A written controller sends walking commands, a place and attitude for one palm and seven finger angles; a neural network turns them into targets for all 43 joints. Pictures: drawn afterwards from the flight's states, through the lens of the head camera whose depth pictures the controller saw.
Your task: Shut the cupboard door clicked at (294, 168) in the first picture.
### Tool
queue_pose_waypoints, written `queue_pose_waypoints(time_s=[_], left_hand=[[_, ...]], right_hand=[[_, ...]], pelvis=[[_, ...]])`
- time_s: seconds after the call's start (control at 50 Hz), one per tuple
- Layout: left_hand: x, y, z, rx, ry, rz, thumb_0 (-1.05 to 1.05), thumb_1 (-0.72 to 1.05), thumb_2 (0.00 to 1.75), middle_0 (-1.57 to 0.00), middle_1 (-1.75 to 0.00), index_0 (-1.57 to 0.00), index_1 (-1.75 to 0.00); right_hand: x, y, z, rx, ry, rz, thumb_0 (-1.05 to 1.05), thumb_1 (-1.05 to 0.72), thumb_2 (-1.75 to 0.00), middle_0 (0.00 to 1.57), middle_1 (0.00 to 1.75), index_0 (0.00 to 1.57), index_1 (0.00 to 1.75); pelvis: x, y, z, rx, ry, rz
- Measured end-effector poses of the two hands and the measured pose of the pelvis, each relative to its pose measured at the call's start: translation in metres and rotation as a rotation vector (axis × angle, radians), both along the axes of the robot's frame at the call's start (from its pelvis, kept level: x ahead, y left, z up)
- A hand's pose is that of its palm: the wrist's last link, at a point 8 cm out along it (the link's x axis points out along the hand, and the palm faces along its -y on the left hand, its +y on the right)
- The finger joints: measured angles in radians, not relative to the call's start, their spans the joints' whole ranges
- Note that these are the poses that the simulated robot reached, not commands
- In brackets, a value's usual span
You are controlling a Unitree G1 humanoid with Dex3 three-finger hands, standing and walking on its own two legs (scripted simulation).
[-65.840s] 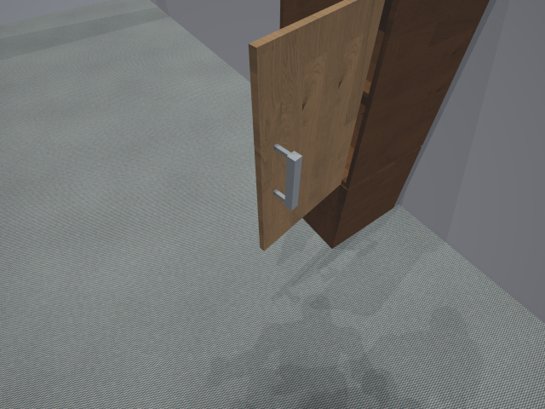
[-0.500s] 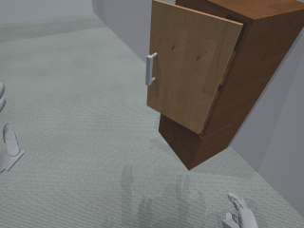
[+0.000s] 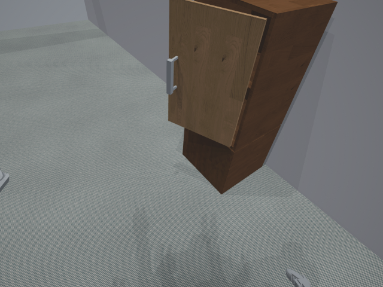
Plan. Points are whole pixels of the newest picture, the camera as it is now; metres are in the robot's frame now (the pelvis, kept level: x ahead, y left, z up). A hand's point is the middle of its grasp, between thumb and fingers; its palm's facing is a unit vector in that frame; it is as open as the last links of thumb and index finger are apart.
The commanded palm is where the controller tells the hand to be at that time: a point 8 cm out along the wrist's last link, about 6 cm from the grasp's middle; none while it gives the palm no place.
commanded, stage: stop stepping back and stand still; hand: left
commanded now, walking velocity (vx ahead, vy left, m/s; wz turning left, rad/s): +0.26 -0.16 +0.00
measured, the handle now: (172, 75) +0.97 +0.12 -0.04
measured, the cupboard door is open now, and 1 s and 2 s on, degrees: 23 23 23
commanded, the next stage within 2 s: let the arm hang, fingers relaxed in 1.44 s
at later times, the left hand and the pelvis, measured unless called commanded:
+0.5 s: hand (54, 184) +0.22 +0.23 +0.17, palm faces +0.46 -0.79 -0.41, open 7.4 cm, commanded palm +0.17 +0.27 +0.19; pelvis +0.02 -0.03 +0.00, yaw -1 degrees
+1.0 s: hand (50, 164) +0.27 +0.26 +0.16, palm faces +0.36 -0.81 -0.45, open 7.4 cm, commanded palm +0.21 +0.30 +0.19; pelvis +0.05 +0.01 +0.01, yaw -3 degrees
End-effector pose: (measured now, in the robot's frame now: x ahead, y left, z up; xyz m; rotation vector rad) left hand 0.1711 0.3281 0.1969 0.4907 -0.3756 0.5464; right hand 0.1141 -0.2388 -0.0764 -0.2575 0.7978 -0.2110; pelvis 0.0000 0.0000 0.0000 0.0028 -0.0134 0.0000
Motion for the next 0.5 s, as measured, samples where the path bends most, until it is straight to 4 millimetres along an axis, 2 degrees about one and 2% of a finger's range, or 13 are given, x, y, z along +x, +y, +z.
queue_pose_waypoints(time_s=[0.04, 0.12, 0.18, 0.22, 0.28, 0.36, 0.42, 0.5], left_hand=[[0.006, -0.012, -0.005, -0.007, 0.068, -0.048, 0.02, 0.90, 0.90, -0.21, -0.30, -0.21, -0.31], [0.006, -0.054, -0.011, 0.028, 0.162, -0.191, 0.02, 0.90, 0.90, -0.21, -0.30, -0.21, -0.31], [0.002, -0.075, -0.009, 0.124, 0.181, -0.240, 0.02, 0.89, 0.90, -0.21, -0.31, -0.21, -0.31], [0.001, -0.079, -0.006, 0.156, 0.172, -0.229, 0.02, 0.89, 0.90, -0.22, -0.31, -0.22, -0.31], [-0.001, -0.073, 0.006, 0.159, 0.134, -0.170, 0.02, 0.88, 0.89, -0.22, -0.31, -0.22, -0.31], [-0.003, -0.063, 0.015, 0.131, 0.117, -0.093, 0.01, 0.89, 0.89, -0.22, -0.31, -0.22, -0.31], [0.000, -0.059, 0.007, 0.084, 0.127, -0.072, 0.01, 0.89, 0.90, -0.22, -0.31, -0.22, -0.31], [0.010, -0.058, -0.012, 0.007, 0.134, -0.083, 0.01, 0.89, 0.90, -0.21, -0.31, -0.21, -0.31]], right_hand=[[-0.017, 0.003, 0.001, 0.042, -0.001, -0.027, 0.01, -0.91, -0.90, 0.20, 0.30, 0.20, 0.30], [-0.040, 0.000, -0.003, 0.084, 0.029, -0.064, 0.01, -0.91, -0.90, 0.20, 0.30, 0.21, 0.30], [-0.045, -0.013, -0.016, 0.083, 0.054, -0.074, 0.01, -0.90, -0.90, 0.21, 0.30, 0.21, 0.31], [-0.043, -0.024, -0.025, 0.072, 0.088, -0.073, 0.01, -0.90, -0.90, 0.21, 0.30, 0.21, 0.31], [-0.037, -0.040, -0.024, 0.051, 0.117, -0.062, 0.01, -0.91, -0.90, 0.21, 0.30, 0.21, 0.30], [-0.017, -0.056, -0.010, 0.025, 0.069, -0.065, 0.01, -0.91, -0.90, 0.20, 0.30, 0.20, 0.30], [0.003, -0.061, -0.002, 0.003, 0.022, -0.053, 0.01, -0.91, -0.90, 0.20, 0.30, 0.20, 0.30], [0.033, -0.057, 0.004, -0.030, -0.027, -0.020, 0.01, -0.91, -0.90, 0.20, 0.30, 0.20, 0.30]], pelvis=[[-0.003, -0.003, 0.005, -0.008, -0.005, -0.011], [-0.004, -0.013, 0.008, -0.018, 0.003, -0.040], [-0.001, -0.026, -0.002, 0.002, 0.023, -0.050], [-0.004, -0.031, -0.005, -0.007, 0.021, -0.049], [-0.003, -0.034, -0.001, 0.003, 0.008, -0.036], [0.006, -0.034, 0.007, 0.022, 0.001, -0.048], [0.013, -0.032, 0.008, 0.024, -0.006, -0.040], [0.024, -0.026, 0.004, 0.002, -0.013, -0.025]])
